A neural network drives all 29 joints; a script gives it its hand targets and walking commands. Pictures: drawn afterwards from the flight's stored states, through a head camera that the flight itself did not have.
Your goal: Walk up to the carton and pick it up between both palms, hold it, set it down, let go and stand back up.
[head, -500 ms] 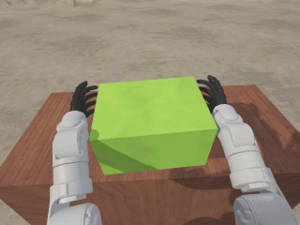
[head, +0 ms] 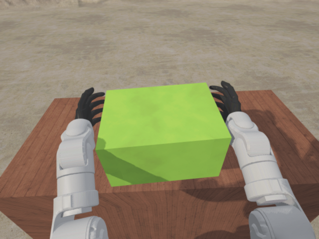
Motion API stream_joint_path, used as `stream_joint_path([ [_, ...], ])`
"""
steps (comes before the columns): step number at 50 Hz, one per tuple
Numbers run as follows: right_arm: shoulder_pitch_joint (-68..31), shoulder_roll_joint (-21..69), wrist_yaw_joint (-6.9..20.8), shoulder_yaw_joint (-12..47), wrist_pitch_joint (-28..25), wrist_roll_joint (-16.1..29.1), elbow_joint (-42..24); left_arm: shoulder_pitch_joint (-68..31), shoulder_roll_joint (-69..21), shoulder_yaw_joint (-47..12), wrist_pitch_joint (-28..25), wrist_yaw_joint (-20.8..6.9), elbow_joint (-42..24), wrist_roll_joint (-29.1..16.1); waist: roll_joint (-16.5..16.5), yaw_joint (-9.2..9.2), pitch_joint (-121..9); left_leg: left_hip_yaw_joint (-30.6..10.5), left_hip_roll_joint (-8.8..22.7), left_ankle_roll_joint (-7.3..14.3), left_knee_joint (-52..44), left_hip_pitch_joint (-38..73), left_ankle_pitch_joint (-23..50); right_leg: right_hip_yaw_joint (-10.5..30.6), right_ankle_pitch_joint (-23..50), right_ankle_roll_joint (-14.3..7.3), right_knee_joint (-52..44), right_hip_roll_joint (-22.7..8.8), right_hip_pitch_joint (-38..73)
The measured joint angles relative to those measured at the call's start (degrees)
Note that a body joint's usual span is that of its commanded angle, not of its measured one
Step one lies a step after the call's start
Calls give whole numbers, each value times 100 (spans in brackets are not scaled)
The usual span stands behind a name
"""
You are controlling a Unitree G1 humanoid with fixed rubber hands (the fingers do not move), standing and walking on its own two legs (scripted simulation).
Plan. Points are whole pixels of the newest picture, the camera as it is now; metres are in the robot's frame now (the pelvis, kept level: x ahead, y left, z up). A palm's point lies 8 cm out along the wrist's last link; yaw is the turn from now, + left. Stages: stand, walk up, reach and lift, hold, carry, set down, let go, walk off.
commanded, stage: hold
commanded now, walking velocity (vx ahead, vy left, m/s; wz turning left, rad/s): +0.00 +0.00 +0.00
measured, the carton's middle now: (160, 132) +0.36 +0.00 +0.15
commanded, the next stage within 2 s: none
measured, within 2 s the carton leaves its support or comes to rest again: neither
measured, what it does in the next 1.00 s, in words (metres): stands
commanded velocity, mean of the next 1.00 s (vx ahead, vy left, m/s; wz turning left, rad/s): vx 0.00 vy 0.00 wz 0.00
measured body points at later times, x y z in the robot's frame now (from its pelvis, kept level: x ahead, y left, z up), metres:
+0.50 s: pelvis +0.00 +0.00 +0.00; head -0.04 +0.01 +0.45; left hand +0.39 +0.18 +0.19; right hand +0.38 -0.17 +0.19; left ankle +0.00 +0.10 -0.75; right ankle +0.04 -0.08 -0.75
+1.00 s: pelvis +0.00 +0.00 +0.00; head -0.04 +0.01 +0.45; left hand +0.39 +0.18 +0.19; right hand +0.39 -0.17 +0.19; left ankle +0.00 +0.10 -0.75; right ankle +0.04 -0.08 -0.75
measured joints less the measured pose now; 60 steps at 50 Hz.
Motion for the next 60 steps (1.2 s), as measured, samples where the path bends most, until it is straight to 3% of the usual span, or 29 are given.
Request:
stream_joint_path([
  [60, 39, 5, 9, 0, -157, -37, 40, 41, -14, -18, -131, 7, 47, 1, -8, 1, 13, -8, 0, 0, -1, 11, -5, 0, -8, 0, 0, 2, 13],
])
